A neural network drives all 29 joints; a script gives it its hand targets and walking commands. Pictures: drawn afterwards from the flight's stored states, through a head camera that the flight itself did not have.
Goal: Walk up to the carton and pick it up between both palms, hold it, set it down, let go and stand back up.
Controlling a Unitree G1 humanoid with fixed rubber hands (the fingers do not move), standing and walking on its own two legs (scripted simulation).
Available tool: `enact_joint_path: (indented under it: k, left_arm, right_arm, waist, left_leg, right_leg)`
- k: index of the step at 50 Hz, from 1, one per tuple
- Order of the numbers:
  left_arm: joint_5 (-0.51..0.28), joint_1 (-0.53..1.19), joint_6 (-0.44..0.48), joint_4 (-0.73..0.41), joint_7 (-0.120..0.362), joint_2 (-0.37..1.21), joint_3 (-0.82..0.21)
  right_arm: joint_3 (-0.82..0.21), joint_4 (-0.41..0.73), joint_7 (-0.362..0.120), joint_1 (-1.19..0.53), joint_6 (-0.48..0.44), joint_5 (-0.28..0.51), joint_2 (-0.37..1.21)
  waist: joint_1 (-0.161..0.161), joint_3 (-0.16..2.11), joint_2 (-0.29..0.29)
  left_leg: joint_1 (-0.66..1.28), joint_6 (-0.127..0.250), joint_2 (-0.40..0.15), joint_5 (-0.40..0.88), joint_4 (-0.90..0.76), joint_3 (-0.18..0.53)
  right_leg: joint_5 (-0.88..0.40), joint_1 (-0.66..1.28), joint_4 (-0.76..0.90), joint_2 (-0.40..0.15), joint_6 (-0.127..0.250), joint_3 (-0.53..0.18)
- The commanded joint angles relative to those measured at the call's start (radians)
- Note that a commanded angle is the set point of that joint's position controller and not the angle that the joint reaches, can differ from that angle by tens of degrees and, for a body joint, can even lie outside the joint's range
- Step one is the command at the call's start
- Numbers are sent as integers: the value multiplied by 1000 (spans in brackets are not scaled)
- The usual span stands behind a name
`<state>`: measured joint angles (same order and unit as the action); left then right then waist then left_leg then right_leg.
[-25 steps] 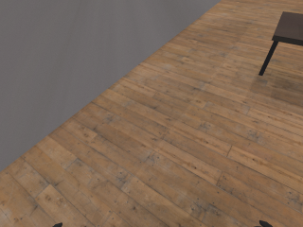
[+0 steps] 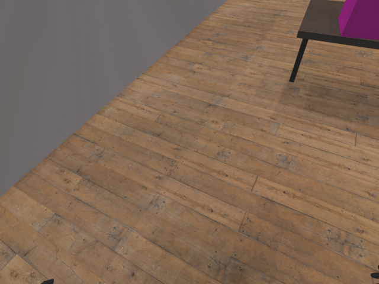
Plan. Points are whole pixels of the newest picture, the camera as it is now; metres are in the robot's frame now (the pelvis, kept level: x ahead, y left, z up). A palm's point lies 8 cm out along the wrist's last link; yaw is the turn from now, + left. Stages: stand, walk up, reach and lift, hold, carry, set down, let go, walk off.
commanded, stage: walk up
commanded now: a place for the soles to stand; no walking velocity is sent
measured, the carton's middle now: (378, 11) +1.38 -0.91 -0.03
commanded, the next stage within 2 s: none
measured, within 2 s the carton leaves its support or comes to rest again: neither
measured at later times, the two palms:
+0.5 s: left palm (100, 198) +0.33 +0.28 -0.06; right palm out of the picture +0.14 -0.42 -0.02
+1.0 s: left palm (171, 148) +0.51 +0.11 -0.07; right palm out of the picture +0.33 -0.58 -0.06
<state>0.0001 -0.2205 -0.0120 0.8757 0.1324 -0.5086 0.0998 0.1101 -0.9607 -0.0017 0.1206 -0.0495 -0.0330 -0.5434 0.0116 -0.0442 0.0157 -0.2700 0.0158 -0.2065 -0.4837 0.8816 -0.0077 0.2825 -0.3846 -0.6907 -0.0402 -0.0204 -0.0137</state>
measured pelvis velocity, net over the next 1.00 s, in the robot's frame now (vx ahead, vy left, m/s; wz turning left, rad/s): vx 0.35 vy -0.21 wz -0.32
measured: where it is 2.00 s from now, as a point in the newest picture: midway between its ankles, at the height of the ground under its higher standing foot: (281, 200)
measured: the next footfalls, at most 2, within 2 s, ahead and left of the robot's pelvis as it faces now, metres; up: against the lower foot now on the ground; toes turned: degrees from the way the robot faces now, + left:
left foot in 0.30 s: +0.27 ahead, +0.08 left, +0.00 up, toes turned -9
right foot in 0.74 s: +0.35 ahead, -0.30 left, +0.00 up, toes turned -15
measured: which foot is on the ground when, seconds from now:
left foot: up 0.00-0.28, down 0.30-0.74, up 0.76-1.00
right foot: down 0.00-0.34, up 0.36-0.72, down 0.74-1.00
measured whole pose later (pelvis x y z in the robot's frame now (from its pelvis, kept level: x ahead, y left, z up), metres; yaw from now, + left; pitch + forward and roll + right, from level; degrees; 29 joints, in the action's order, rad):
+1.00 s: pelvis +0.35 -0.21 +0.02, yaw -19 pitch +1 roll -1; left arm 0.00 -0.28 0.02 0.86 0.09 -0.48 0.08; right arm 0.10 -0.94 -0.01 0.17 -0.07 0.00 -0.50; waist 0.02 -0.05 0.01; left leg -0.56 0.01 -0.09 -0.41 0.89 -0.03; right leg 0.30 -0.28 -0.57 0.08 0.06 -0.04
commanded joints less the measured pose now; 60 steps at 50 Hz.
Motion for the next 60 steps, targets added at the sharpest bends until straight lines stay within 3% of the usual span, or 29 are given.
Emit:
enact_joint_path:
  k: [1,2,6,11,14,15,16,17,18,20,23,31,34,35,36,37,39,40,41,44,46,50,54,55,56,57,58,59,60]
  left_arm:
    - [50,-28,30,-83,-46,-320,87]
    - [43,-31,36,-88,-48,-262,74]
    - [48,-121,44,-101,-49,-219,54]
    - [52,-42,38,-120,-45,-183,31]
    - [45,59,36,-137,-41,-161,17]
    - [42,55,43,-145,-39,-105,3]
    - [43,63,49,-155,-42,-67,-4]
    - [51,-2,46,-149,-44,-99,0]
    - [62,-1,33,-118,-48,-201,20]
    - [52,-40,33,-64,-31,-190,23]
    - [35,-49,15,-57,1,-163,25]
    - [31,91,23,-99,-1,-140,8]
    - [32,-65,33,-50,-5,-139,22]
    - [31,-161,38,-8,-14,-166,39]
    - [44,-272,49,15,-32,-218,60]
    - [46,-324,52,15,-57,-303,79]
    - [29,-143,44,-59,-64,-336,77]
    - [28,-79,45,-67,-67,-288,73]
    - [21,-79,54,-71,-73,-237,60]
    - [21,-151,61,-61,-77,-177,33]
    - [32,-167,63,-77,-76,-172,36]
    - [33,-126,56,-100,-71,-179,29]
    - [36,-47,48,-116,-65,-174,19]
    - [40,-12,49,-117,-63,-149,10]
    - [33,-6,48,-129,-63,-117,4]
    - [33,-14,54,-133,-65,-89,-5]
    - [31,-56,57,-135,-67,-64,-11]
    - [46,-41,42,-108,-72,-181,13]
    - [47,-77,34,-84,-61,-210,15]
  right_arm:
    - [19,101,5,-26,-17,40,-167]
    - [27,80,1,1,-22,37,-181]
    - [16,86,9,-3,-37,28,-122]
    - [11,87,15,9,-57,30,-95]
    - [35,30,19,193,-72,14,-123]
    - [59,16,25,299,-72,-3,-189]
    - [83,20,34,348,-77,-20,-276]
    - [94,62,30,283,-79,-2,-316]
    - [83,73,26,151,-77,29,-302]
    - [54,83,21,56,-82,19,-241]
    - [54,76,9,68,-83,8,-215]
    - [63,74,-8,140,-66,15,-248]
    - [59,105,-10,1,-54,20,-246]
    - [55,103,-8,-6,-43,7,-222]
    - [28,99,-7,63,-34,15,-147]
    - [-3,133,-5,91,-30,29,-68]
    - [8,133,7,97,-17,47,-138]
    - [6,109,5,114,-17,52,-161]
    - [5,104,1,91,-23,54,-148]
    - [6,87,1,118,-30,39,-127]
    - [-7,100,0,78,-32,32,-101]
    - [-2,131,7,14,-40,30,-109]
    - [7,96,7,98,-56,29,-115]
    - [15,78,11,188,-59,23,-115]
    - [42,52,23,286,-64,12,-140]
    - [65,39,31,387,-68,7,-224]
    - [80,54,30,357,-72,5,-298]
    - [76,72,22,251,-67,29,-288]
    - [66,91,20,156,-67,36,-255]
  waist:
    - [35,46,-212]
    - [15,58,-166]
    - [50,158,-144]
    - [34,81,-227]
    - [-94,112,-122]
    - [-154,172,-20]
    - [-185,168,100]
    - [-126,152,125]
    - [-70,38,-40]
    - [-2,-65,-23]
    - [-16,-88,141]
    - [-87,-103,140]
    - [24,-37,170]
    - [70,-2,53]
    - [109,84,-191]
    - [125,111,-414]
    - [54,64,-309]
    - [29,12,-233]
    - [28,0,-173]
    - [25,101,-183]
    - [52,144,-128]
    - [60,64,-154]
    - [10,73,-145]
    - [-54,110,-119]
    - [-107,134,-50]
    - [-167,177,36]
    - [-135,179,176]
    - [-105,90,33]
    - [-34,-9,-29]
  left_leg:
    - [-410,27,90,14,253,45]
    - [-398,19,75,62,188,19]
    - [-375,16,134,10,-30,-23]
    - [-216,19,163,197,-235,-58]
    - [195,31,197,393,-387,-94]
    - [399,49,132,324,-392,-34]
    - [506,133,-57,0,-502,282]
    - [425,202,-297,-274,-694,678]
    - [261,211,-314,-383,-726,677]
    - [122,169,-204,-316,-726,445]
    - [67,106,-75,-109,-739,159]
    - [174,159,-82,38,-636,-27]
    - [37,151,-77,45,-508,-87]
    - [19,136,-24,130,-310,-143]
    - [-41,101,57,200,5,-162]
    - [-227,67,150,-55,212,-85]
    - [-345,51,155,-47,344,25]
    - [-387,51,114,45,310,21]
    - [-409,49,85,130,266,24]
    - [-367,31,103,104,112,23]
    - [-380,26,126,78,14,-21]
    - [-326,15,120,229,-145,-46]
    - [-49,35,186,331,-315,-128]
    - [118,37,203,393,-354,-129]
    - [288,65,176,362,-390,-107]
    - [412,114,3,132,-483,144]
    - [458,195,-238,-158,-647,612]
    - [296,257,-303,-348,-701,715]
    - [216,226,-264,-345,-705,579]
  right_leg:
    - [370,275,511,-151,241,-585]
    - [203,300,450,-110,224,-460]
    - [-157,428,348,-129,279,-416]
    - [-160,255,340,-98,261,-383]
    - [-102,10,161,-32,186,-300]
    - [-49,-127,13,20,143,-234]
    - [50,-304,-208,144,96,-176]
    - [219,-383,-376,168,47,-158]
    - [184,-356,-425,73,34,-203]
    - [109,-286,-391,35,36,-155]
    - [13,-206,-269,28,17,-106]
    - [-64,-179,37,-39,10,29]
    - [-125,76,101,-16,34,96]
    - [-84,200,168,29,30,107]
    - [-1,327,261,55,59,0]
    - [73,383,391,-116,82,-368]
    - [355,281,559,-193,171,-681]
    - [303,297,504,-169,188,-612]
    - [46,324,429,-118,176,-459]
    - [-350,400,343,-76,190,-346]
    - [-373,435,323,-119,235,-358]
    - [-331,344,342,-95,216,-325]
    - [-317,209,237,-33,181,-258]
    - [-313,131,160,-16,171,-227]
    - [-335,45,18,14,147,-184]
    - [-219,-77,-199,79,100,-132]
    - [198,-293,-359,205,49,-147]
    - [223,-295,-459,126,40,-207]
    - [140,-302,-485,86,37,-200]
